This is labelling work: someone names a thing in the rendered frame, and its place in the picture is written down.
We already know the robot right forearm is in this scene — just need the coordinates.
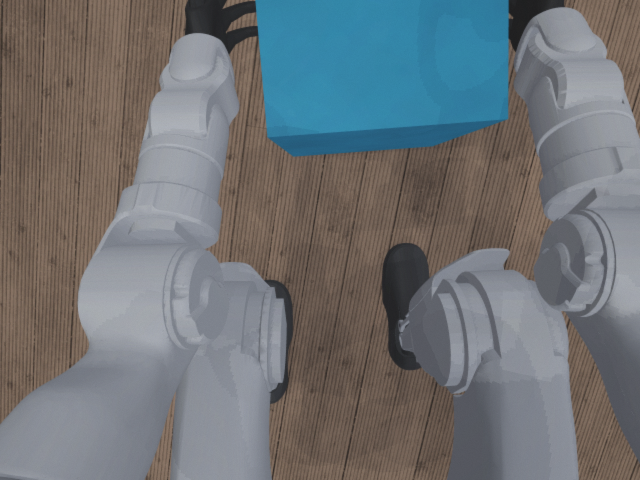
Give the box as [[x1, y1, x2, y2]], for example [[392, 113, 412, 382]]
[[514, 7, 640, 222]]

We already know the left robot hand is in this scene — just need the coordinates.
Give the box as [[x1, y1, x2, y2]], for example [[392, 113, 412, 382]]
[[185, 0, 258, 54]]

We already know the robot left upper arm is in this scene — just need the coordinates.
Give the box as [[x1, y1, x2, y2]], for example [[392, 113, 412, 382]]
[[0, 243, 229, 480]]

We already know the robot left shin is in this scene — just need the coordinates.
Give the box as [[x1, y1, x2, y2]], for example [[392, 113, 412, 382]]
[[219, 262, 278, 392]]

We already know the right robot thigh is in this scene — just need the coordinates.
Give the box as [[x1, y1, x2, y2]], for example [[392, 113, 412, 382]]
[[423, 270, 579, 480]]

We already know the robot right upper arm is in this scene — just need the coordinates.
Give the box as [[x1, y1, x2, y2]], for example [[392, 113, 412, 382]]
[[533, 208, 640, 463]]

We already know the carton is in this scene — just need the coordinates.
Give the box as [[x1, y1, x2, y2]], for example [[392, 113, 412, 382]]
[[255, 0, 509, 157]]

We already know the robot left forearm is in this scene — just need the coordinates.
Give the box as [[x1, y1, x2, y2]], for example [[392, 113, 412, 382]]
[[78, 33, 240, 327]]

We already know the right robot hand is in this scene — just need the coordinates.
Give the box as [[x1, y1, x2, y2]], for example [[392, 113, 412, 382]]
[[509, 0, 565, 52]]

